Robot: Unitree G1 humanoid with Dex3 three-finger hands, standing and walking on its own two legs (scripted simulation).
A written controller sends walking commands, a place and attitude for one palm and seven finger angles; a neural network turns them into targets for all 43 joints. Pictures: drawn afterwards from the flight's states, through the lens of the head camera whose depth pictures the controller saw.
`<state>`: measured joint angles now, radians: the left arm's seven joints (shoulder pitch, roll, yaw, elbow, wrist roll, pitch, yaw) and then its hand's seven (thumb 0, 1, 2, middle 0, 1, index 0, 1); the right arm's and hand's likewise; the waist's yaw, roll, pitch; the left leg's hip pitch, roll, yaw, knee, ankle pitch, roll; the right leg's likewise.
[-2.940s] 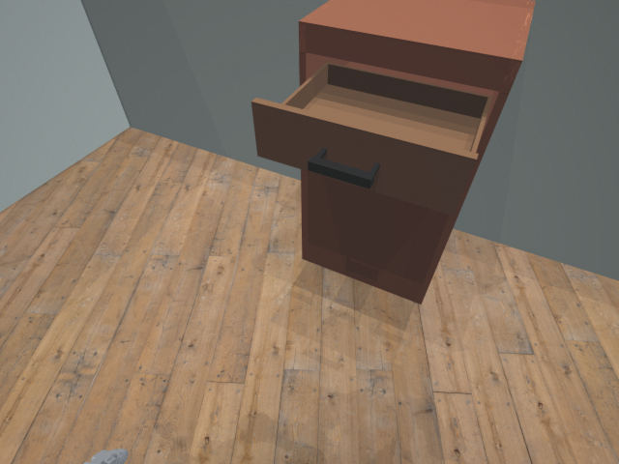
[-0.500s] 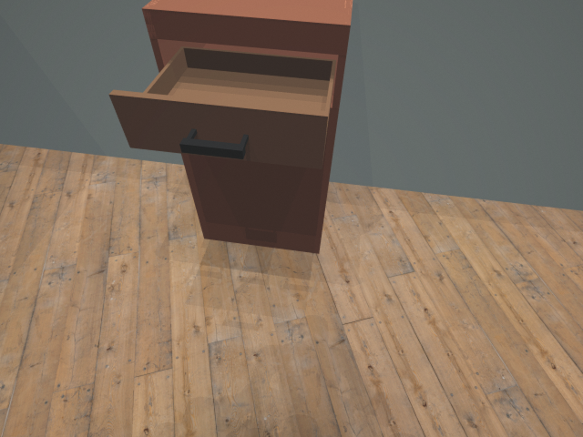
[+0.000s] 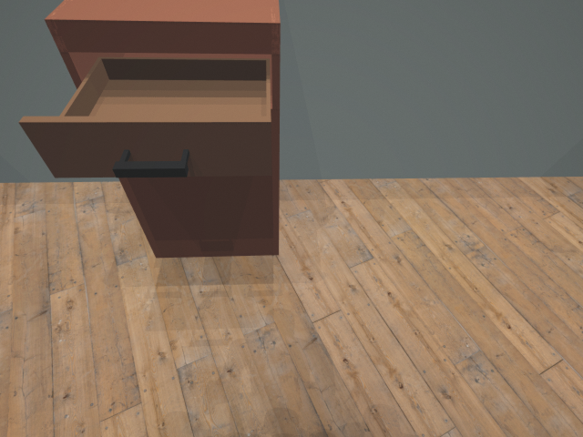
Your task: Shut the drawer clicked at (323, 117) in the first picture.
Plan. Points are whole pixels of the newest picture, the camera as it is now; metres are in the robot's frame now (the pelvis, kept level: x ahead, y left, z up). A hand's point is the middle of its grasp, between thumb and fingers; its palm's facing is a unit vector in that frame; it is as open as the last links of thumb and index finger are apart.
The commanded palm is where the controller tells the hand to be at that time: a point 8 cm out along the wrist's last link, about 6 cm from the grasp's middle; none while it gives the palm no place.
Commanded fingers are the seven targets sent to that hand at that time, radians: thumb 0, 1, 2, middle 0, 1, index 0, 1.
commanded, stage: take the last steps up to it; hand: left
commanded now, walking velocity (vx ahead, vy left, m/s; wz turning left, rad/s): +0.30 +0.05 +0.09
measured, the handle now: (153, 161) +0.61 +0.27 +0.01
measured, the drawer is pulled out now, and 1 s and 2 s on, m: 0.27 0.27 0.27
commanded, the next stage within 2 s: come to a stop and stand still in 0.72 s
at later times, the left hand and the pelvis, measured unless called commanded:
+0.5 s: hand out of the picture +0.08 +0.23 -0.20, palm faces +0.15 -0.98 -0.14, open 7.3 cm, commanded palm none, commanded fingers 0.00 0.90 0.90 -0.20 -0.30 -0.20 -0.30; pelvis +0.15 +0.06 -0.02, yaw +3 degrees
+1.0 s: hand (174, 332) +0.33 +0.21 -0.17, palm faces +0.05 -0.97 -0.23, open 7.3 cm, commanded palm none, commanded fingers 0.00 0.90 0.90 -0.20 -0.30 -0.20 -0.30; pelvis +0.26 +0.03 -0.01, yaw +3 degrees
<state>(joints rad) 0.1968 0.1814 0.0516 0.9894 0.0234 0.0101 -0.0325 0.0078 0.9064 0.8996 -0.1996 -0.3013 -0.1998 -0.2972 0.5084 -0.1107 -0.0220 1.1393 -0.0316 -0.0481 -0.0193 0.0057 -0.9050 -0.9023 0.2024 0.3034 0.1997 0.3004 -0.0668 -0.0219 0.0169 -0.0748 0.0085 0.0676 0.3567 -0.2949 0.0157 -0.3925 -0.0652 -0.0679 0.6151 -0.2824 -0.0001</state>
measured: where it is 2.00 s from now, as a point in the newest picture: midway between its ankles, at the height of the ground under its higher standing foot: outside the picture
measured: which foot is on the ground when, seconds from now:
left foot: down 0.00-0.04, up 0.06-0.40, down 0.42-0.94, up 0.96-1.00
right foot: up 0.00-0.02, down 0.04-0.42, up 0.44-0.90, down 0.92-1.00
